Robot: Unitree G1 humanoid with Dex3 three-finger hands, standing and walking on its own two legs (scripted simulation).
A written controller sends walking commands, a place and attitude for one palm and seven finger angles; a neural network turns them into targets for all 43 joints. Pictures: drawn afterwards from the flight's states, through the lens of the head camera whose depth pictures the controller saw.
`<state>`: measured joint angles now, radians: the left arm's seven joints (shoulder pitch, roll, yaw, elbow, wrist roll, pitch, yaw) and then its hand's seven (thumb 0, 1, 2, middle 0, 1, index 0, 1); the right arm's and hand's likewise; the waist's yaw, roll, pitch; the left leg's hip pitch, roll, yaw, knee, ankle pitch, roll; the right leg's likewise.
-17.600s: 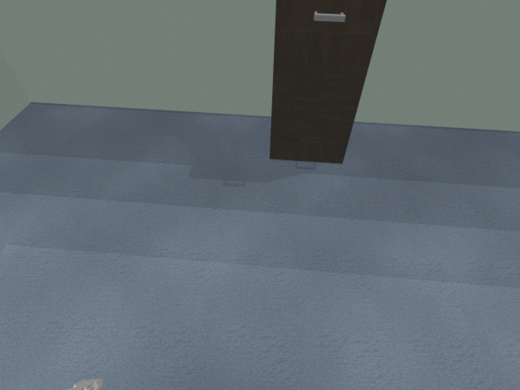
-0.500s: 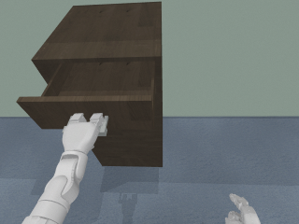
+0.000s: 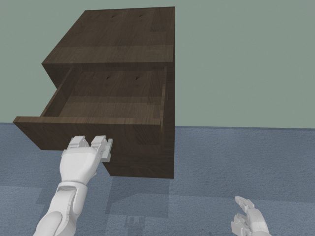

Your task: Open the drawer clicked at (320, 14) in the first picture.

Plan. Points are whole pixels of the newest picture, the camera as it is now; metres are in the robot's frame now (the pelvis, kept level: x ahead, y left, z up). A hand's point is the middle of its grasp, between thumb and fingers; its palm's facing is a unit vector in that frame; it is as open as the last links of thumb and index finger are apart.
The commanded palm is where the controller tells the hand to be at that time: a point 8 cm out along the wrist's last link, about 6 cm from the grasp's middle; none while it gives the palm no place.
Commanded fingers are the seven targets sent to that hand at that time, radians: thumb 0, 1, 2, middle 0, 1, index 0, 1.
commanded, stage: pull the drawer open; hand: left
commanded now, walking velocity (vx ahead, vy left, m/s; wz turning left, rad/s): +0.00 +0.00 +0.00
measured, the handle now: (89, 148) +0.31 +0.22 +0.05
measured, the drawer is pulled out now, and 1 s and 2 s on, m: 0.23 0.30 0.30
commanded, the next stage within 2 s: open the thumb to release the handle in 1.04 s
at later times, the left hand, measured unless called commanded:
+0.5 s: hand (84, 189) +0.22 +0.21 +0.02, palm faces +0.03 -0.10 -0.99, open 5.4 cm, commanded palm +0.17 +0.23 +0.07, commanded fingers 0.00 0.90 0.90 -0.40 -1.35 -0.40 -1.35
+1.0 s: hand (80, 198) +0.20 +0.21 +0.02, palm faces +0.03 -0.10 -0.99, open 5.4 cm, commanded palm +0.15 +0.22 +0.07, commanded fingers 0.00 0.90 0.90 -0.40 -1.35 -0.40 -1.35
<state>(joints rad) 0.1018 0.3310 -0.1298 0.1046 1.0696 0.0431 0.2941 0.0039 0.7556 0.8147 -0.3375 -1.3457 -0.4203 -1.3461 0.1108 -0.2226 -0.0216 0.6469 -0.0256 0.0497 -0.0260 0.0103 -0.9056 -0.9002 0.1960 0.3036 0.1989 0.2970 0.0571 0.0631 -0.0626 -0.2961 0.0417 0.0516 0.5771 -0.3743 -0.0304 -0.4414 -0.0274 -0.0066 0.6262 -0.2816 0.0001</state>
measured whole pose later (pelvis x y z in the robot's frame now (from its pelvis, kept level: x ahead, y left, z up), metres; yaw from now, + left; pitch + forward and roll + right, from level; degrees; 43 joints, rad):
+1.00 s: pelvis +0.01 +0.00 -0.01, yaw -1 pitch +7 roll +1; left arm 0.53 0.36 -0.09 -0.25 1.06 0.02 0.38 -0.01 0.73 0.77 -0.32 -1.35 -0.42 -1.35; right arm 0.10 -0.23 -0.01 0.60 -0.05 0.06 0.02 0.01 -0.91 -0.90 0.20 0.30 0.20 0.30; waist 0.06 0.06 -0.08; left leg -0.35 0.05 0.07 0.68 -0.44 -0.03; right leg -0.50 -0.01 0.01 0.72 -0.33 0.00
